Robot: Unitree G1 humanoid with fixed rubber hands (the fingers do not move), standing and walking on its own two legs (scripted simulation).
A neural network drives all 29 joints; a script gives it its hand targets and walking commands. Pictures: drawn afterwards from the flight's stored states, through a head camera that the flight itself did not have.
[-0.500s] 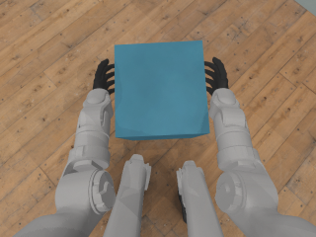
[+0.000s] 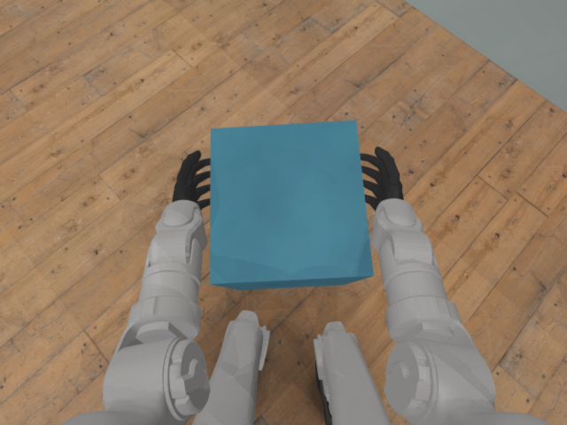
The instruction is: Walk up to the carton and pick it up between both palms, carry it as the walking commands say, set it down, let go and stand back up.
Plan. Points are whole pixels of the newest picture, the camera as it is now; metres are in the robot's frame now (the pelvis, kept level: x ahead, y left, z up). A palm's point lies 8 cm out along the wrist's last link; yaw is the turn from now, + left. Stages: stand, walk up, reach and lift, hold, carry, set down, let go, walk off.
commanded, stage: reach and lift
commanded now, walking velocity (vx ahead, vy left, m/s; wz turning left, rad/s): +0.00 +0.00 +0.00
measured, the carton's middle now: (288, 219) +0.41 +0.03 -0.12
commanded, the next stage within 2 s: none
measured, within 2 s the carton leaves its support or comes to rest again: neither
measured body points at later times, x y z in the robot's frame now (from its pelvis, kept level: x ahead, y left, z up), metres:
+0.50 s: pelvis +0.03 +0.00 +0.07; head +0.16 +0.01 +0.50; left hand +0.40 +0.18 +0.01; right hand +0.42 -0.12 +0.02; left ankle +0.08 +0.14 -0.58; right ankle +0.06 -0.13 -0.58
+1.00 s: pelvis +0.04 +0.00 +0.13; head +0.13 +0.01 +0.57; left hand +0.38 +0.18 +0.08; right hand +0.40 -0.12 +0.09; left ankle +0.08 +0.14 -0.58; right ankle +0.06 -0.13 -0.58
